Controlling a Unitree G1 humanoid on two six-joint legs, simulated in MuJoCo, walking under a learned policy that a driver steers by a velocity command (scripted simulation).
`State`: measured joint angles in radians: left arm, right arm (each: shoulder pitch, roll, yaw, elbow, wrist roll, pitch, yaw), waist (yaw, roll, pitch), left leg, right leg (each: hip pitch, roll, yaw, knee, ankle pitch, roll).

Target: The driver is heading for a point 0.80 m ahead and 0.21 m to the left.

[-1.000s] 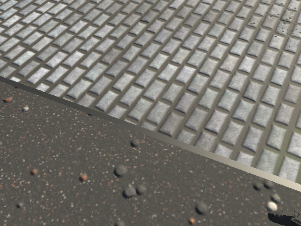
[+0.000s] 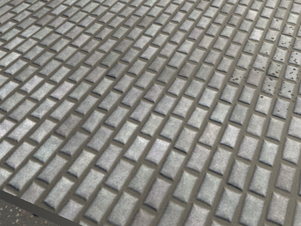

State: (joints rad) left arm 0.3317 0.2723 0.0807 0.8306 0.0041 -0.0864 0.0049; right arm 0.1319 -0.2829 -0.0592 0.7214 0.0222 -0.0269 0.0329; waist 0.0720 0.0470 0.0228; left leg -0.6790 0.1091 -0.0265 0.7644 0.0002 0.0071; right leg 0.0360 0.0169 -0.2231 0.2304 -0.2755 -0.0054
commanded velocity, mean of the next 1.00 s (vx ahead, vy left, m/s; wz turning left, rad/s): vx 0.50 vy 0.00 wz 0.45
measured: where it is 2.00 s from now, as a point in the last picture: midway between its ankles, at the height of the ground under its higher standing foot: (120, 174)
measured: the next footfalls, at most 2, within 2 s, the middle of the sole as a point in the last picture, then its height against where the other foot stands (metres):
left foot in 0.14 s outside the picture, level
right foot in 0.62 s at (168, 211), level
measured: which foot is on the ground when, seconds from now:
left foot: up 0.00-0.12, down 0.14-0.64, up 0.66-1.00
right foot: down 0.00-0.14, up 0.16-0.60, down 0.62-1.00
